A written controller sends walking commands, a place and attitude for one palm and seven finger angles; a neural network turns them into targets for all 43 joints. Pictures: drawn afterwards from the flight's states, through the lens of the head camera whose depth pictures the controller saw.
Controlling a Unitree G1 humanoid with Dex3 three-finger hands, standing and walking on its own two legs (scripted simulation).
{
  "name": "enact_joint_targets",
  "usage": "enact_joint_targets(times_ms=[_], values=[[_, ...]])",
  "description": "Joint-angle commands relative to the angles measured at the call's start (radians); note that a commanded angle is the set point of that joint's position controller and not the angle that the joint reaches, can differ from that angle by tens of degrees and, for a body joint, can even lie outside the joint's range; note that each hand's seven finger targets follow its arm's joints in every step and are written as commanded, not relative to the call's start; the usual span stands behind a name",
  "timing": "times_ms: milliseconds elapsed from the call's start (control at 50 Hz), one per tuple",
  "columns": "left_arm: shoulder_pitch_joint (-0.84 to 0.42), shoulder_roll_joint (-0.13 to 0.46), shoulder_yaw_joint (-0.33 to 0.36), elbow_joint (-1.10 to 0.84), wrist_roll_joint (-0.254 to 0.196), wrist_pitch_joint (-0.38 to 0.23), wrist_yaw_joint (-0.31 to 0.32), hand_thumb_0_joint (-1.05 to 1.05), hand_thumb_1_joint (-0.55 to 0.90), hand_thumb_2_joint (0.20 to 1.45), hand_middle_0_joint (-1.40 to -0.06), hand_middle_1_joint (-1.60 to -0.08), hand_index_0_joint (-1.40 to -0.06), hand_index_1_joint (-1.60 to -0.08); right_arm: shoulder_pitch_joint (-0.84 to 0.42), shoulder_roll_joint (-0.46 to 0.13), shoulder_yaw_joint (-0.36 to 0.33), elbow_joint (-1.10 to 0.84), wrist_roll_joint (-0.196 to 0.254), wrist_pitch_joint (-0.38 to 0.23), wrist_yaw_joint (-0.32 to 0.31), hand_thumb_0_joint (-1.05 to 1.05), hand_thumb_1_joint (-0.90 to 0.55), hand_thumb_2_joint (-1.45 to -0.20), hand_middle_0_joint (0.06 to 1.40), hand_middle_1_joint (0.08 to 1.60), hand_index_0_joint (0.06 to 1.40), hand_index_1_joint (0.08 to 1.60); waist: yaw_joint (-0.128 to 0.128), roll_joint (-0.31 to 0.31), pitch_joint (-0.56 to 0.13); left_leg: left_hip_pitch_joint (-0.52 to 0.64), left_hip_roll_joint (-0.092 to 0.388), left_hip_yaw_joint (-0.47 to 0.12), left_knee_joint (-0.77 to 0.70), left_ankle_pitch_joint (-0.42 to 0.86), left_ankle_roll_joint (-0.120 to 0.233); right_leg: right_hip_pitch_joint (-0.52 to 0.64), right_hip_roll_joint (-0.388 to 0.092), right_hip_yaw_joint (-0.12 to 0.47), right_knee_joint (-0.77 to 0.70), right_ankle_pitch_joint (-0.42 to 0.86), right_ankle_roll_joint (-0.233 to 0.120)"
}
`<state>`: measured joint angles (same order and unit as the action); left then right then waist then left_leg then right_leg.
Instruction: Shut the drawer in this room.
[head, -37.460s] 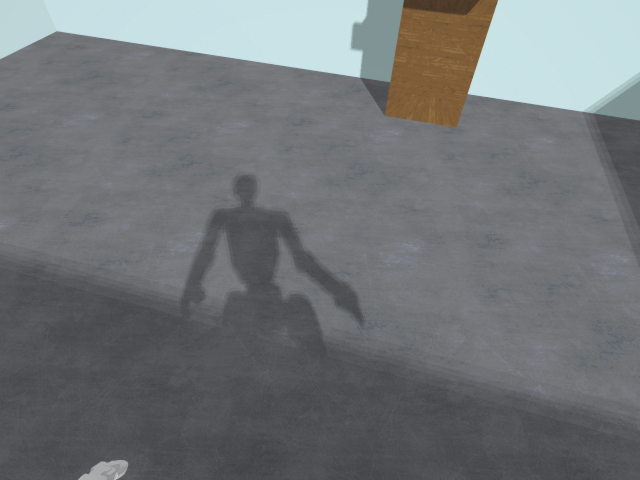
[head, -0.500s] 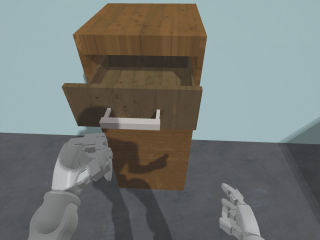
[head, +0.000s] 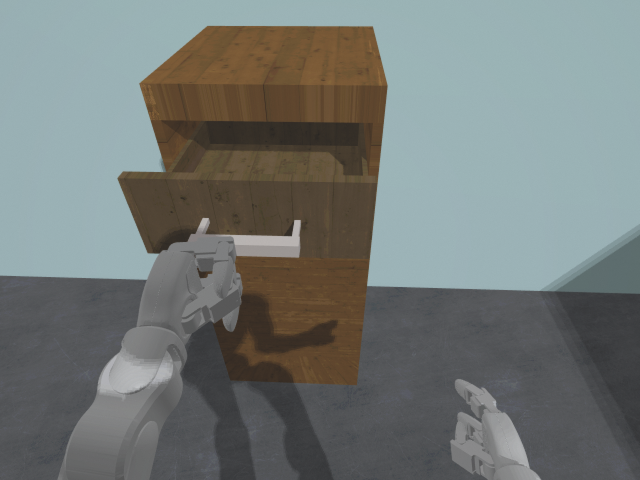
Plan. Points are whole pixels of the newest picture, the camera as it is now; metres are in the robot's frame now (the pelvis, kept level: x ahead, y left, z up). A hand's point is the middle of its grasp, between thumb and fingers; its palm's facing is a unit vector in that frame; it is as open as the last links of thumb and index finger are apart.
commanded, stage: raise the hand and make a fist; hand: left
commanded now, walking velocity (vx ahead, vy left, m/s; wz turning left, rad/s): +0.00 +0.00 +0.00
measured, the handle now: (247, 235) +0.44 +0.16 +0.10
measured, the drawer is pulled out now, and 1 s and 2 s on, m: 0.20 0.20 0.19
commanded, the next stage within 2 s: bring the fist close to the handle in 0.08 s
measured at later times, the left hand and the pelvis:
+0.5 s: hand (242, 285) +0.28 +0.12 +0.16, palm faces +0.04 -1.00 -0.03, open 3.3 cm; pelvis +0.03 -0.01 +0.00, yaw +0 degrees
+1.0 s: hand (256, 289) +0.32 +0.12 +0.11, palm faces +0.03 -1.00 -0.02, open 3.3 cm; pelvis +0.03 +0.00 +0.00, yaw -1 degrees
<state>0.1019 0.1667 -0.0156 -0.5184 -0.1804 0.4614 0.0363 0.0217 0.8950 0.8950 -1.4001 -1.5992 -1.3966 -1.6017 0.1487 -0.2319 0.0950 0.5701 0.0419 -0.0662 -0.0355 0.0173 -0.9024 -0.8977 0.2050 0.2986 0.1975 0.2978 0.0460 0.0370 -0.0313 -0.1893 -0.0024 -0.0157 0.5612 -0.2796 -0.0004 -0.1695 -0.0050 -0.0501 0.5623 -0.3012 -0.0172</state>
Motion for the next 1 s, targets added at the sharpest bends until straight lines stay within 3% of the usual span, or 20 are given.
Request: enact_joint_targets(times_ms=[0,20,60,120,180,260,380,400,420,540,600,620,700,800,860,880,920,940,980], values=[[-0.298,0.059,0.064,-0.232,0.004,-0.142,0.02,0.0,0.9,0.9,-1.4,-1.6,-1.4,-1.6,-0.217,-0.07,-0.033,-0.181,-0.006,-0.074,-0.005,0.0,-0.9,-0.9,0.2,0.3,0.2,0.3,0.01,-0.009,-0.075,0.048,-0.019,0.003,-0.093,0.061,0.029,-0.053,0.004,0.009,-0.158,-0.003,-0.002],[-0.269,0.091,0.096,-0.182,0.005,-0.14,0.022,0.0,0.9,0.9,-1.4,-1.6,-1.4,-1.6,-0.211,-0.077,-0.038,-0.168,-0.006,-0.073,-0.009,0.0,-0.9,-0.9,0.2,0.3,0.2,0.3,0.012,-0.043,-0.056,0.035,-0.019,0.005,-0.091,0.051,0.029,-0.056,0.003,0.018,-0.181,-0.025,0.0],[-0.263,0.092,0.102,-0.152,-0.001,-0.124,0.008,0.0,0.9,0.9,-1.4,-1.6,-1.4,-1.6,-0.221,-0.076,-0.036,-0.171,-0.007,-0.067,-0.016,0.0,-0.9,-0.9,0.2,0.3,0.2,0.3,0.012,-0.055,-0.029,0.03,-0.026,0.016,-0.09,0.04,0.032,-0.054,-0.007,0.04,-0.214,-0.055,0.005],[-0.208,0.118,0.133,-0.106,-0.009,-0.097,-0.021,0.0,0.9,0.9,-1.4,-1.6,-1.4,-1.6,-0.219,-0.083,-0.039,-0.165,-0.003,-0.057,-0.022,0.0,-0.9,-0.9,0.2,0.3,0.2,0.3,0.022,-0.066,-0.027,0.027,-0.027,0.024,-0.081,0.072,0.033,-0.035,-0.015,0.061,-0.231,-0.026,0.008],[-0.242,0.102,0.128,-0.105,-0.03,-0.094,-0.05,0.0,0.9,0.9,-1.4,-1.6,-1.4,-1.6,-0.216,-0.082,-0.038,-0.168,-0.001,-0.065,-0.028,0.0,-0.9,-0.9,0.2,0.3,0.2,0.3,0.012,-0.106,-0.051,0.045,-0.027,0.025,-0.075,0.1,0.036,-0.016,-0.02,0.069,-0.228,0.022,0.02],[-0.226,0.096,0.143,-0.108,-0.046,-0.154,-0.065,0.0,0.9,0.9,-1.4,-1.6,-1.4,-1.6,-0.187,-0.085,-0.045,-0.165,-0.004,-0.092,-0.032,0.0,-0.9,-0.9,0.2,0.3,0.2,0.3,0.013,-0.1,-0.101,0.067,-0.023,0.023,-0.075,0.146,0.036,-0.003,-0.014,0.05,-0.184,0.135,0.027],[-0.219,0.053,0.078,-0.112,-0.003,-0.264,-0.054,0.0,0.9,0.9,-1.4,-1.6,-1.4,-1.6,-0.136,-0.078,-0.053,-0.164,-0.011,-0.119,-0.02,0.0,-0.9,-0.9,0.2,0.3,0.2,0.3,0.0,-0.029,-0.116,0.083,-0.022,0.027,-0.068,0.204,0.031,-0.02,-0.002,0.013,-0.115,0.258,0.015],[-0.218,0.068,0.094,-0.105,-0.002,-0.277,-0.049,0.0,0.9,0.9,-1.4,-1.6,-1.4,-1.6,-0.128,-0.08,-0.056,-0.163,-0.013,-0.121,-0.019,0.0,-0.9,-0.9,0.2,0.3,0.2,0.3,0.0,-0.06,-0.121,0.076,-0.021,0.025,-0.065,0.204,0.032,-0.016,-0.002,0.013,-0.113,0.266,0.016],[-0.184,0.085,0.104,-0.086,0.004,-0.286,-0.048,0.0,0.9,0.9,-1.4,-1.6,-1.4,-1.6,-0.123,-0.085,-0.06,-0.158,-0.015,-0.121,-0.018,0.0,-0.9,-0.9,0.2,0.3,0.2,0.3,0.003,-0.067,-0.116,0.07,-0.019,0.027,-0.06,0.211,0.034,-0.016,-0.001,0.017,-0.114,0.276,0.018],[-0.158,0.05,0.084,-0.011,0.008,-0.292,-0.05,0.0,0.9,0.9,-1.4,-1.6,-1.4,-1.6,-0.113,-0.084,-0.061,-0.165,-0.015,-0.098,-0.02,0.0,-0.9,-0.9,0.2,0.3,0.2,0.3,-0.001,-0.069,-0.098,0.042,-0.018,0.029,-0.058,0.222,0.03,-0.02,0.0,0.007,-0.095,0.297,0.013],[-0.176,0.027,0.062,-0.024,0.015,-0.309,-0.044,0.0,0.9,0.9,-1.4,-1.6,-1.4,-1.6,-0.103,-0.08,-0.064,-0.172,-0.017,-0.094,-0.017,0.0,-0.9,-0.9,0.2,0.3,0.2,0.3,-0.005,-0.041,-0.138,0.057,-0.015,0.028,-0.047,0.263,0.026,-0.017,0.002,-0.003,-0.067,0.341,0.008],[-0.18,0.043,0.074,-0.009,0.015,-0.319,-0.036,0.0,0.9,0.9,-1.4,-1.6,-1.4,-1.6,-0.094,-0.085,-0.065,-0.166,-0.018,-0.093,-0.017,0.0,-0.9,-0.9,0.2,0.3,0.2,0.3,-0.007,-0.062,-0.13,0.046,-0.012,0.022,-0.045,0.26,0.027,-0.024,0.006,-0.006,-0.067,0.329,0.009],[-0.194,0.028,0.063,-0.011,0.029,-0.374,-0.022,0.0,0.9,0.9,-1.4,-1.6,-1.4,-1.6,-0.075,-0.082,-0.072,-0.165,-0.023,-0.095,-0.011,0.0,-0.9,-0.9,0.2,0.3,0.2,0.3,-0.015,-0.052,-0.174,0.055,-0.008,0.021,-0.033,0.291,0.022,-0.025,0.007,-0.01,-0.039,0.355,0.003],[-0.225,-0.002,0.023,0.067,0.045,-0.414,-0.007,0.0,0.9,0.9,-1.4,-1.6,-1.4,-1.6,-0.062,-0.083,-0.073,-0.156,-0.025,-0.086,-0.006,0.0,-0.9,-0.9,0.2,0.3,0.2,0.3,-0.032,-0.037,-0.135,0.022,-0.004,0.014,-0.026,0.251,0.017,-0.067,0.01,-0.014,-0.028,0.299,-0.001],[-0.231,0.024,0.052,0.117,0.052,-0.428,0.002,0.0,0.9,0.9,-1.4,-1.6,-1.4,-1.6,-0.055,-0.089,-0.079,-0.154,-0.028,-0.079,-0.008,0.0,-0.9,-0.9,0.2,0.3,0.2,0.3,-0.027,-0.069,-0.159,0.008,-0.005,0.014,-0.018,0.256,0.019,-0.061,0.01,-0.01,-0.021,0.303,-0.002],[-0.222,0.008,0.043,0.143,0.051,-0.429,0.0,0.0,0.9,0.9,-1.4,-1.6,-1.4,-1.6,-0.057,-0.087,-0.078,-0.157,-0.028,-0.073,-0.007,0.0,-0.9,-0.9,0.2,0.3,0.2,0.3,-0.023,-0.057,-0.158,-0.001,-0.006,0.018,-0.016,0.25,0.017,-0.063,0.009,-0.01,-0.018,0.302,-0.002],[-0.255,0.031,0.061,0.174,0.054,-0.444,0.005,0.0,0.9,0.9,-1.4,-1.6,-1.4,-1.6,-0.049,-0.091,-0.08,-0.149,-0.028,-0.067,-0.008,0.0,-0.9,-0.9,0.2,0.3,0.2,0.3,-0.03,-0.076,-0.164,-0.011,-0.004,0.018,-0.01,0.243,0.018,-0.067,0.011,-0.008,-0.016,0.293,-0.002],[-0.275,0.005,0.039,0.175,0.051,-0.455,0.005,0.0,0.9,0.9,-1.4,-1.6,-1.4,-1.6,-0.055,-0.087,-0.078,-0.155,-0.027,-0.065,-0.006,0.0,-0.9,-0.9,0.2,0.3,0.2,0.3,-0.031,-0.059,-0.161,-0.015,-0.006,0.017,-0.01,0.234,0.018,-0.076,0.009,-0.008,-0.014,0.285,-0.002],[-0.326,0.009,0.044,0.21,0.048,-0.476,0.008,0.0,0.9,0.9,-1.4,-1.6,-1.4,-1.6,-0.053,-0.088,-0.078,-0.147,-0.027,-0.063,-0.009,0.0,-0.9,-0.9,0.2,0.3,0.2,0.3,-0.04,-0.056,-0.16,-0.028,-0.009,0.018,-0.002,0.206,0.016,-0.093,0.011,-0.005,-0.012,0.257,-0.003]])
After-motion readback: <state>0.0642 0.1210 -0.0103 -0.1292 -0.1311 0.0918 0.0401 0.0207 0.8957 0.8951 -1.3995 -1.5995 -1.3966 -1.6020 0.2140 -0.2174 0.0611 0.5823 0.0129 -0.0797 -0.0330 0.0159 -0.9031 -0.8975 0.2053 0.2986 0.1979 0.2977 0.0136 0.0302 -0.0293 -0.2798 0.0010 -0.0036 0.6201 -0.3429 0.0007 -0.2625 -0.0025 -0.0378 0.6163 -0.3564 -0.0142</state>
